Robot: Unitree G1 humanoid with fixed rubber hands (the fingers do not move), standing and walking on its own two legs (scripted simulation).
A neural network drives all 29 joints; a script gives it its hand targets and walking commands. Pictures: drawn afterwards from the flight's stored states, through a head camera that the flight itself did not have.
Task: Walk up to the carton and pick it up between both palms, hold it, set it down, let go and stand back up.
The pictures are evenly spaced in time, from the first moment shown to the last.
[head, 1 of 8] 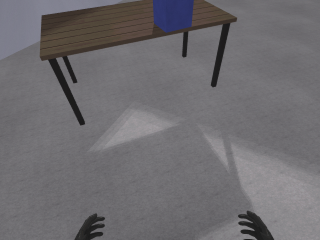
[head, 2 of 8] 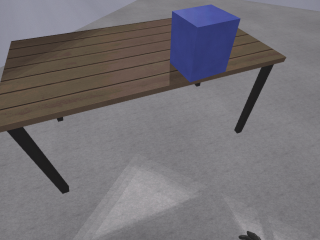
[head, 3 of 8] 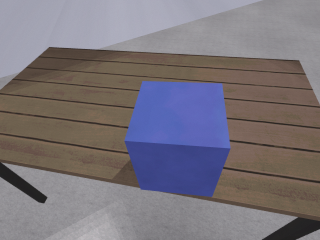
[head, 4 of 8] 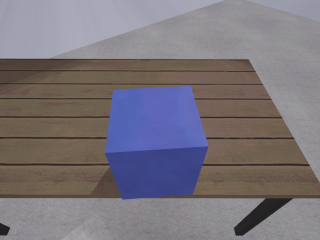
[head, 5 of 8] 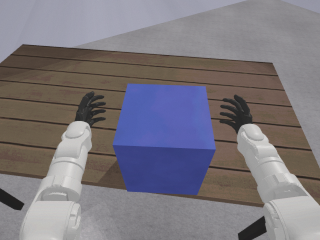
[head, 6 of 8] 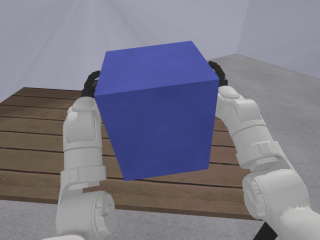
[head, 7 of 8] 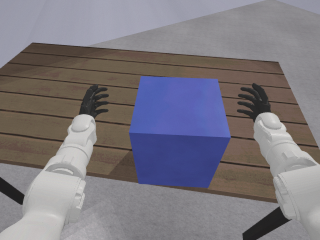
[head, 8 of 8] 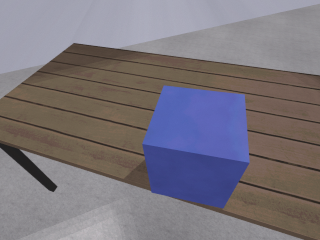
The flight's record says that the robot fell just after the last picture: no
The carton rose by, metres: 0.23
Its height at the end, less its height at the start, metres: +0.00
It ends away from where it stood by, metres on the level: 0.02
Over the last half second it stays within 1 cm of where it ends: yes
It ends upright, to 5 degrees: yes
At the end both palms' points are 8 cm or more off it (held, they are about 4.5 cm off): yes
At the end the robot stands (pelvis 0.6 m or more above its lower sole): yes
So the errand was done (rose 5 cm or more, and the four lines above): yes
